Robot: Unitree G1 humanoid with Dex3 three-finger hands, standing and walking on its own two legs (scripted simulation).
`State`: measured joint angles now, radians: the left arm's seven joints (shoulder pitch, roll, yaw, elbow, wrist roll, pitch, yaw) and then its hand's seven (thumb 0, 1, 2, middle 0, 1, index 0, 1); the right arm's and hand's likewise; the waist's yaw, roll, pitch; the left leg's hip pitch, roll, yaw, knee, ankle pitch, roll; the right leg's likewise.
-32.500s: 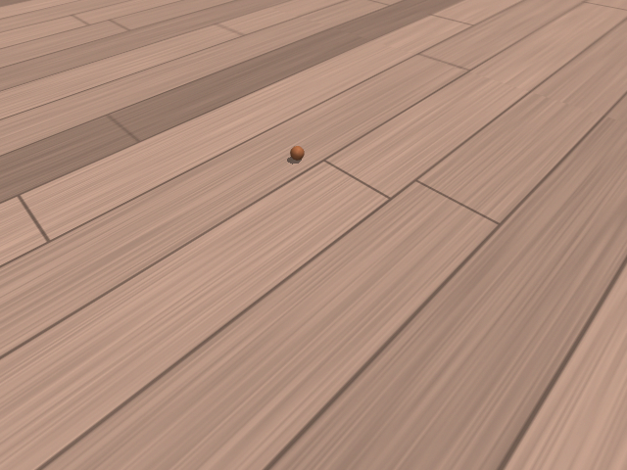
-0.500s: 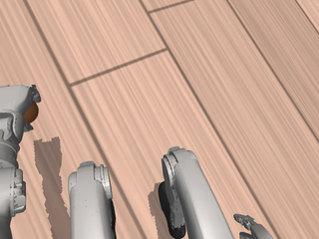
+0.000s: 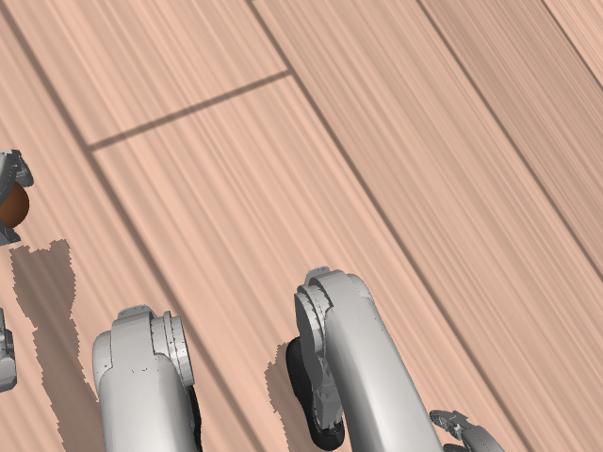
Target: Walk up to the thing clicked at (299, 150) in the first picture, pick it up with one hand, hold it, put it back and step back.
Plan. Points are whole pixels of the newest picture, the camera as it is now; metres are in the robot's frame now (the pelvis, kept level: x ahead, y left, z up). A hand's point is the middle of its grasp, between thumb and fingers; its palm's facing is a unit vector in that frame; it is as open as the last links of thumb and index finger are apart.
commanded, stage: lower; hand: left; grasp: from above
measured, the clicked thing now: out of the picture +0.48 +0.34 -0.18
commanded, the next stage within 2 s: rest in 0.40 s
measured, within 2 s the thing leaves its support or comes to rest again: neither
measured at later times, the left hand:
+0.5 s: hand (15, 219) +0.47 +0.33 -0.22, palm faces -0.45 -0.10 -0.89, open 9.3 cm
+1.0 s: hand (31, 224) +0.47 +0.32 -0.26, palm faces -0.45 -0.11 -0.88, open 9.3 cm
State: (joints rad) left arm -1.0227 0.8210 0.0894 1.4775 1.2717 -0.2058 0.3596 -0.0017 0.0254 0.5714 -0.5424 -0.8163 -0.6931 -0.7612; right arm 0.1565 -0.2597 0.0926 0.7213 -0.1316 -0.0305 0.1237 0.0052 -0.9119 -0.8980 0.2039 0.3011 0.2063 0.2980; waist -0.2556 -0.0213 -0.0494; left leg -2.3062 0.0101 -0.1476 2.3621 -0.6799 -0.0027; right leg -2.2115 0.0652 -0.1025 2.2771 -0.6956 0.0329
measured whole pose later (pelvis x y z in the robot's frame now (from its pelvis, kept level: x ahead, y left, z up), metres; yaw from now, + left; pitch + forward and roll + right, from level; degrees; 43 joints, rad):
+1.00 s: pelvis +0.00 +0.00 -0.03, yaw -4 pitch +31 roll -13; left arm -1.03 0.98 0.14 1.60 1.30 -0.24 0.49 -0.01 0.01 0.58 -0.57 -0.79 -0.72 -0.75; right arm 0.11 -0.30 0.22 0.67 -0.20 -0.10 0.16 0.00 -0.90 -0.89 0.20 0.30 0.21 0.30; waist -0.33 -0.11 0.09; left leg -2.36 0.01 -0.23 2.51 -0.71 -0.01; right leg -2.25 0.09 -0.17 2.37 -0.69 0.04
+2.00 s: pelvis +0.00 +0.01 -0.04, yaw -7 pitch +28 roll -15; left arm -1.08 1.08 0.10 1.70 1.28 -0.24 0.57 -0.01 0.01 0.57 -0.57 -0.78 -0.71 -0.75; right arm 0.07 -0.33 0.32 0.63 -0.23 -0.18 0.19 0.00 -0.91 -0.90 0.20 0.30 0.21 0.30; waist -0.37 -0.16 0.15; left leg -2.35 0.02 -0.27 2.54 -0.72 -0.01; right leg -2.23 0.11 -0.20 2.36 -0.68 0.05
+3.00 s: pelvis +0.00 +0.01 -0.04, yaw -7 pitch +28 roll -15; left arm -1.08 1.10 0.09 1.69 1.27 -0.23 0.54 0.00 -0.46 0.94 -0.08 -1.07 -0.10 -1.04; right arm 0.08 -0.34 0.34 0.61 -0.23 -0.18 0.19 0.00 -0.89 -0.89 0.20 0.30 0.21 0.30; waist -0.38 -0.17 0.17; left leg -2.34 0.02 -0.28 2.54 -0.71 0.00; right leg -2.22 0.11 -0.21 2.35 -0.67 0.06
